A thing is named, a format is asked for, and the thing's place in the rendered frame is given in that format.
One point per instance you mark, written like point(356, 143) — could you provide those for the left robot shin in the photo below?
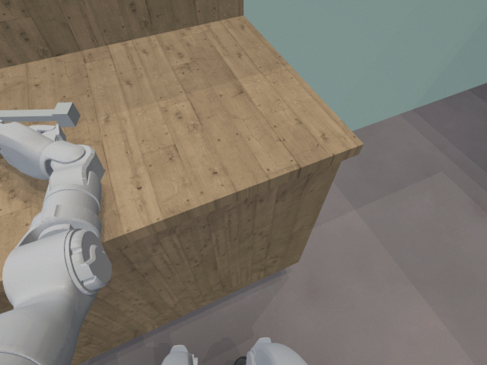
point(177, 348)

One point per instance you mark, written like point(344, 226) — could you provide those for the left robot forearm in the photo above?
point(73, 195)

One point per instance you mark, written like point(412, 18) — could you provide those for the right robot thigh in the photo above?
point(273, 354)

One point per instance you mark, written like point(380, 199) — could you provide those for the left robot hand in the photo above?
point(23, 145)

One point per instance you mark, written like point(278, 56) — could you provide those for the left robot upper arm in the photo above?
point(52, 284)

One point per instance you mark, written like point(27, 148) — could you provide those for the tap lever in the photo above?
point(65, 114)

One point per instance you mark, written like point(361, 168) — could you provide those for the counter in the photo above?
point(217, 154)

